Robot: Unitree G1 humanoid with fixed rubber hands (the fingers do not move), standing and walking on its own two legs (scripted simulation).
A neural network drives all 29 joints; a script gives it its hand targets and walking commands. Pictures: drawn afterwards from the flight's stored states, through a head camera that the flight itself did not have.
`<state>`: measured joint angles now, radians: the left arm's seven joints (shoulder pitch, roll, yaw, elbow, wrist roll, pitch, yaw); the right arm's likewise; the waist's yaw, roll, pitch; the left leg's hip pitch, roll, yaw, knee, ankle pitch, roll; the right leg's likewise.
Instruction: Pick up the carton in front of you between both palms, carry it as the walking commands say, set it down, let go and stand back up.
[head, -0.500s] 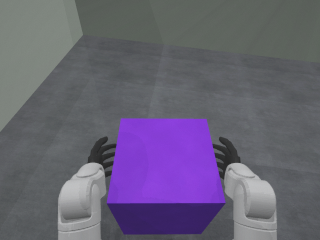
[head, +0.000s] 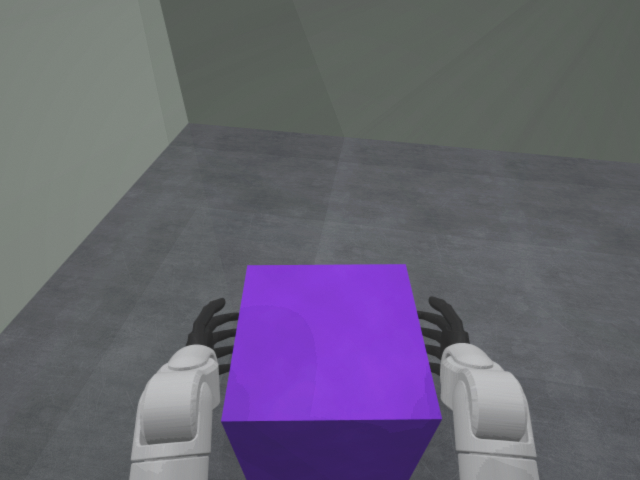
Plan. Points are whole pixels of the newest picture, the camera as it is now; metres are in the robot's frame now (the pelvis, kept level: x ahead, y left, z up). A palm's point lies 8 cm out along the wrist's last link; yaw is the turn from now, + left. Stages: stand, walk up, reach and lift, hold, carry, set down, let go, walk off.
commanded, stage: carry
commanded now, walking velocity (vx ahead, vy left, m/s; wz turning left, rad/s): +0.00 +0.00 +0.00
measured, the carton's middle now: (327, 381) +0.28 +0.00 -0.02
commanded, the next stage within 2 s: hold in 1.62 s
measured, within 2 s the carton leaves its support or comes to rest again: neither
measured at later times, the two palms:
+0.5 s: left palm (206, 370) +0.27 +0.15 +0.04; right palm (451, 369) +0.27 -0.15 +0.04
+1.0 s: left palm (194, 393) +0.24 +0.15 +0.04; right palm (453, 392) +0.24 -0.14 +0.05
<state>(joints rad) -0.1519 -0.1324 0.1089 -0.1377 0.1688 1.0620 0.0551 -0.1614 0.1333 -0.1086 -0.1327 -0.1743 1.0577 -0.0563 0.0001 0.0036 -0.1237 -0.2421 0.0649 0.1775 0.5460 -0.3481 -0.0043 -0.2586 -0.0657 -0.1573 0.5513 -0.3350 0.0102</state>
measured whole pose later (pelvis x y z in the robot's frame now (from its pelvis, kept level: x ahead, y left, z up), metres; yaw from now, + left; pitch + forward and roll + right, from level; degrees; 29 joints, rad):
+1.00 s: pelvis -0.05 +0.01 +0.00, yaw +0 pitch +2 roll +0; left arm -0.24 -0.15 0.18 0.19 0.25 0.74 0.03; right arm -0.24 0.15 -0.19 0.20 -0.25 0.73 -0.02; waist 0.00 0.00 -0.10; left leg -0.27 0.06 0.19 0.51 -0.27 0.02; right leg -0.28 -0.07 -0.15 0.51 -0.25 0.01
